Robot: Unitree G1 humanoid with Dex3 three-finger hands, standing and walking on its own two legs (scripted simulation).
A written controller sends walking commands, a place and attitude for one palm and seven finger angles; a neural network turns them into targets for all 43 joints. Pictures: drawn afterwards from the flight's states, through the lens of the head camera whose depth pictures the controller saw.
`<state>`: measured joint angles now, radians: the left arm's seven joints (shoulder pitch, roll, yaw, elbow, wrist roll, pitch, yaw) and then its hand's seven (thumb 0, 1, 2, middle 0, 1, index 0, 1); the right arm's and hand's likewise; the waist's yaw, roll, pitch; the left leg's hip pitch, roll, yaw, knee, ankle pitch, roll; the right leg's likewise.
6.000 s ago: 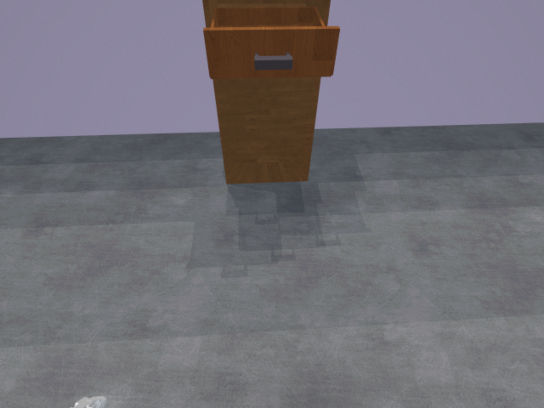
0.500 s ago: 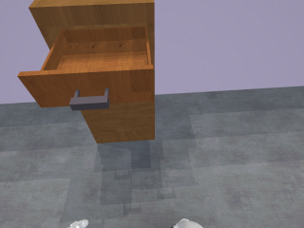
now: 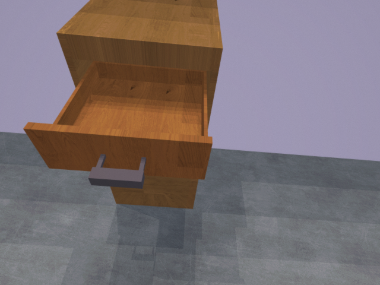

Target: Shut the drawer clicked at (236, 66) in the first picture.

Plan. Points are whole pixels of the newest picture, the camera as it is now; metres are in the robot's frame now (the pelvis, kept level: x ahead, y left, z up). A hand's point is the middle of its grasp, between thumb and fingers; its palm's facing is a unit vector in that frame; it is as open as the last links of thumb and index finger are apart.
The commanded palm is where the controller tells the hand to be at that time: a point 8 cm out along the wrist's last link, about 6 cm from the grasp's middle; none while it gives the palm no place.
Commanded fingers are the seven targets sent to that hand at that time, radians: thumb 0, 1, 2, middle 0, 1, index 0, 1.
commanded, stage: come to a stop and stand still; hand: left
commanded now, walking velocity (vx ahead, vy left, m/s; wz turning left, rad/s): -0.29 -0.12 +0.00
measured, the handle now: (120, 168) +0.33 +0.20 +0.05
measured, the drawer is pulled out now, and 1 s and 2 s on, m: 0.28 0.28 0.28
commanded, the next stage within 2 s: look again from close up in 1.48 s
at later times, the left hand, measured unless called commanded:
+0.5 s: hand out of the picture +0.05 +0.13 -0.17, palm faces -0.04 -0.96 -0.27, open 7.4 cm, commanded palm none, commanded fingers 0.00 0.90 0.90 -0.20 -0.30 -0.20 -0.30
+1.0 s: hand out of the picture +0.02 +0.11 -0.17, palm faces +0.01 -0.98 -0.21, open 7.4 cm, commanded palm none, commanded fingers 0.00 0.90 0.90 -0.20 -0.30 -0.20 -0.30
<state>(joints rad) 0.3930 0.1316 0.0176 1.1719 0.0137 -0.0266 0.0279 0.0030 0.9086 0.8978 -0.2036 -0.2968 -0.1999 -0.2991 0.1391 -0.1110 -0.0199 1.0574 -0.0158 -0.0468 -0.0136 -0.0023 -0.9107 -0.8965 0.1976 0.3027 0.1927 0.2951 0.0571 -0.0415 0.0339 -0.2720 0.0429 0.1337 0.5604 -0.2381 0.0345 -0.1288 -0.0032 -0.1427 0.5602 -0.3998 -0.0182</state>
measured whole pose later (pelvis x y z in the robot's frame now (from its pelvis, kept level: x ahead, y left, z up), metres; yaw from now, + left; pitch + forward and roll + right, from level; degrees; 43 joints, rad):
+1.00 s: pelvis +0.00 -0.07 +0.00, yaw +0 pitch -1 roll +0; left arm 0.26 0.17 0.01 1.05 0.01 0.00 0.02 0.00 0.91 0.90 -0.20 -0.30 -0.20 -0.30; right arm 0.33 -0.14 -0.01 1.08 -0.01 0.00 -0.01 0.00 -0.91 -0.90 0.20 0.30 0.19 0.30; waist -0.01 0.01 0.05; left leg -0.28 0.05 -0.03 0.52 -0.22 -0.06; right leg -0.25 -0.03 -0.03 0.55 -0.28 0.01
